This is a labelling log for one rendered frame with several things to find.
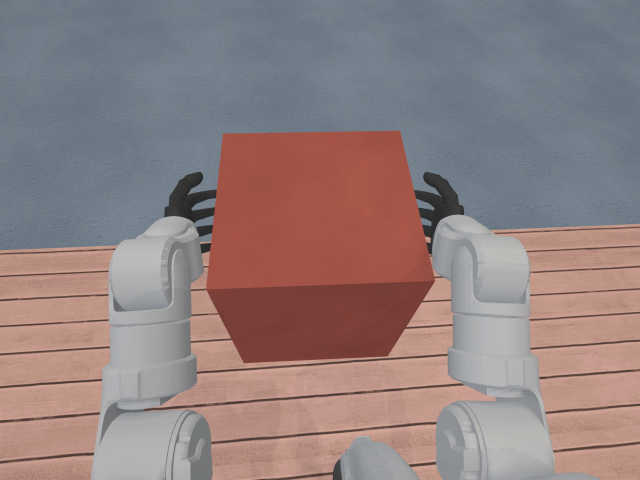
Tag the robot left forearm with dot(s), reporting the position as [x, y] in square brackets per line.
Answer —
[149, 291]

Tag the robot right forearm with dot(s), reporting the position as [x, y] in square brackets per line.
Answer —
[490, 288]

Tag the robot right upper arm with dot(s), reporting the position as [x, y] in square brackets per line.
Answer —
[495, 440]

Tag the carton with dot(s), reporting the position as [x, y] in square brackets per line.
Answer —
[318, 249]

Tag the robot left upper arm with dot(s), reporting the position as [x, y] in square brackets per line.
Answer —
[155, 445]

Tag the right robot shin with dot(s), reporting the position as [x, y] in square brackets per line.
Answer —
[360, 439]

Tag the robot right thigh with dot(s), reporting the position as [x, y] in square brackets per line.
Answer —
[373, 460]

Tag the robot left hand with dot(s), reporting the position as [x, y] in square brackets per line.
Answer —
[180, 204]

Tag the robot right hand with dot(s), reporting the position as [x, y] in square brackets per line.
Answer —
[445, 206]

